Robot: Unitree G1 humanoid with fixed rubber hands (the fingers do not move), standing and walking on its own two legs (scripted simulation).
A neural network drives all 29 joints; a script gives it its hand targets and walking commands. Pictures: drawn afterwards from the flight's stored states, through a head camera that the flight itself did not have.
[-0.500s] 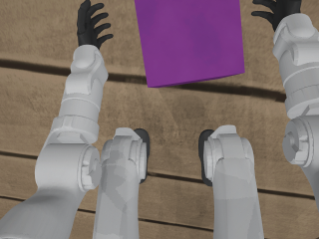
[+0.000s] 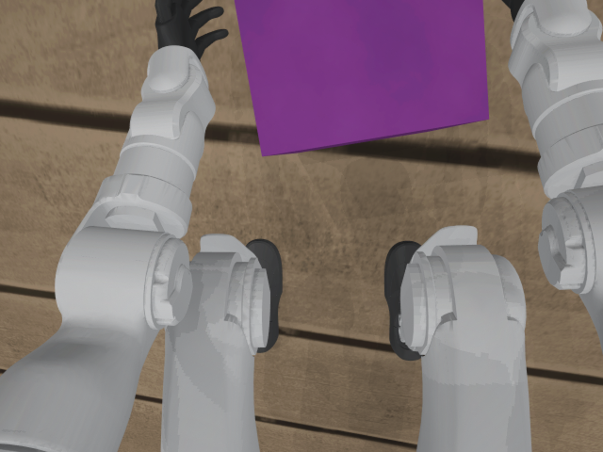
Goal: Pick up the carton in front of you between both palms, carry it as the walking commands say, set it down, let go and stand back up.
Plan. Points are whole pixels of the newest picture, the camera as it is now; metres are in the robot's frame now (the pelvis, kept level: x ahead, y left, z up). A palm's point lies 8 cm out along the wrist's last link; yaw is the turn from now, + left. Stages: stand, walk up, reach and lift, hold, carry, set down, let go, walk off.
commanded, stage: reach and lift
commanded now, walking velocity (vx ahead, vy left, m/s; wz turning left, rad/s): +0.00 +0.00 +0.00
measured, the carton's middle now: (354, 57) +0.51 -0.06 -0.24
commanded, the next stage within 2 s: none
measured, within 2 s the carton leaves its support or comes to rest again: leaves its support in 0.44 s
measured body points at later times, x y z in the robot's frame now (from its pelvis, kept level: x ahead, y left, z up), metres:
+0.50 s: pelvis +0.00 +0.01 +0.00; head +0.35 -0.04 +0.27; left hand +0.54 +0.11 -0.16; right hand +0.54 -0.19 -0.17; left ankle +0.13 +0.14 -0.33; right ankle +0.10 -0.12 -0.33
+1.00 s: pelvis -0.02 +0.01 +0.08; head +0.22 -0.05 +0.46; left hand +0.50 +0.09 +0.04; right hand +0.49 -0.21 +0.03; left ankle +0.13 +0.14 -0.33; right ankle +0.10 -0.12 -0.33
